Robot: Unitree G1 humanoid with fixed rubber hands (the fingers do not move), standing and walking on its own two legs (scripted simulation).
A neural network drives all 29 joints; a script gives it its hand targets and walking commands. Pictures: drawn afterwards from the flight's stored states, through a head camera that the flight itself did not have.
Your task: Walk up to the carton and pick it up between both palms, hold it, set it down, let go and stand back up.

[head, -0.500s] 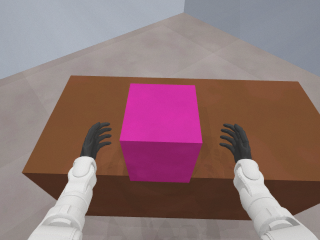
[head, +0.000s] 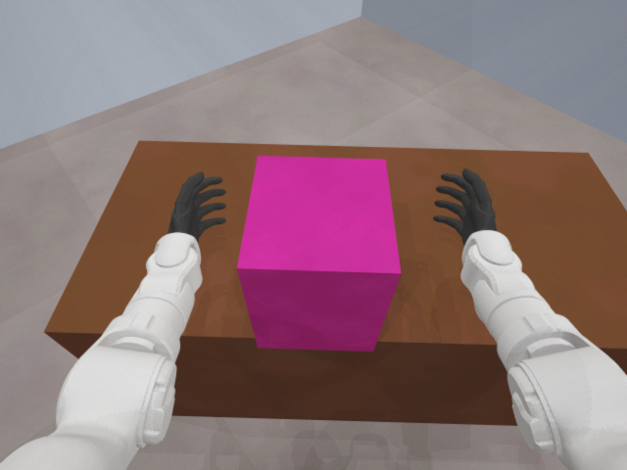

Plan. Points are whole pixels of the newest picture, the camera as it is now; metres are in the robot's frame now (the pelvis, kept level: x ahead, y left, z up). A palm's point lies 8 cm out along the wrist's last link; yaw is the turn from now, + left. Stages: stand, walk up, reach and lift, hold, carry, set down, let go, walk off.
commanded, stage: reach and lift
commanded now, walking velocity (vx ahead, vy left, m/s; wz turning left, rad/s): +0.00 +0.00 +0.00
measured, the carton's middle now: (318, 258) +0.45 +0.04 -0.05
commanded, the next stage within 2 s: none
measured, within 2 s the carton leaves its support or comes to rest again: neither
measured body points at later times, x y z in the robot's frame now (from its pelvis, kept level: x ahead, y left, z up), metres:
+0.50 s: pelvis -0.01 -0.01 +0.00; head +0.07 +0.02 +0.44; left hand +0.47 +0.22 +0.08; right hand +0.48 -0.17 +0.10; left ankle +0.02 +0.11 -0.73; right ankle -0.02 -0.12 -0.73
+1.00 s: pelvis -0.01 -0.01 -0.03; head +0.14 +0.01 +0.39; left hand +0.46 +0.19 -0.03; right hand +0.47 -0.16 -0.02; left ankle +0.02 +0.11 -0.73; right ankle -0.02 -0.12 -0.73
